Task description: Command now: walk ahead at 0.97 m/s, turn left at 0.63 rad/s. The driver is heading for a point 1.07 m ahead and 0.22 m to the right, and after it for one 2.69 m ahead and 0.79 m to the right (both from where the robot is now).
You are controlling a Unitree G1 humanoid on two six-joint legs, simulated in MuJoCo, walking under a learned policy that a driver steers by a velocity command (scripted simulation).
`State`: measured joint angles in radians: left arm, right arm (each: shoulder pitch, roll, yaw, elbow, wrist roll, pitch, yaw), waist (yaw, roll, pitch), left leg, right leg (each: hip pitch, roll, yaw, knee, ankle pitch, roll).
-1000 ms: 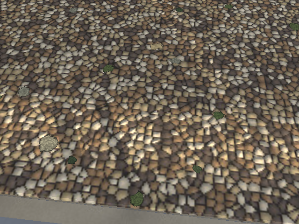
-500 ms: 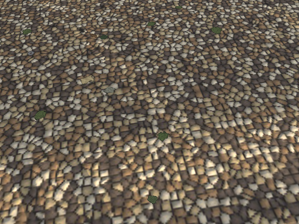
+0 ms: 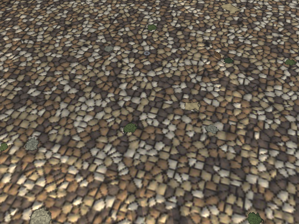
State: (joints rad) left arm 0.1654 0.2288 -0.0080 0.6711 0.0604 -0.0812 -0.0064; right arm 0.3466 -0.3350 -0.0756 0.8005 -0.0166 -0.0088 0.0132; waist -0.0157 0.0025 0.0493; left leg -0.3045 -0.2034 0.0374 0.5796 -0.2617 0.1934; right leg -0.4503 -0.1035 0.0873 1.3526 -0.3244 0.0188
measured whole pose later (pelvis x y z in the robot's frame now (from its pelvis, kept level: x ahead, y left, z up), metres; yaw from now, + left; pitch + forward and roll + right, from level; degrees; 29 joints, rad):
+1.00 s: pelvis +0.95 -0.15 +0.02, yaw -35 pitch +2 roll +2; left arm 0.05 0.37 0.06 0.67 0.04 -0.02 -0.05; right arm 0.45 -0.33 -0.05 0.87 -0.02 -0.11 0.00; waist -0.07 -0.05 0.02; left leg -0.06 0.01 0.13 0.33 -0.31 -0.02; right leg -0.68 0.00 0.02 1.02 -0.22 -0.07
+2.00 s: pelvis +1.22 -0.27 +0.01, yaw -14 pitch +1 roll +1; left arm 0.21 0.29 0.07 0.81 -0.03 0.05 0.01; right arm 0.06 -0.22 -0.04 0.66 -0.02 0.03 -0.04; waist 0.04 0.00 0.03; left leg -0.31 0.00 0.10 0.53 -0.23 0.04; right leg -0.36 -0.06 -0.04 0.82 -0.43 0.04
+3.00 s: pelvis +1.26 -0.29 +0.03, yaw -6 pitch +3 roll -2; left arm 0.05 0.31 0.09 0.67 -0.01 -0.01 0.02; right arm 0.18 -0.34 -0.10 0.63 0.03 0.05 -0.04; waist -0.02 -0.01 0.06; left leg -0.27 -0.11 -0.30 0.48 -0.22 0.03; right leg -0.45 0.08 0.16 0.74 -0.34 0.10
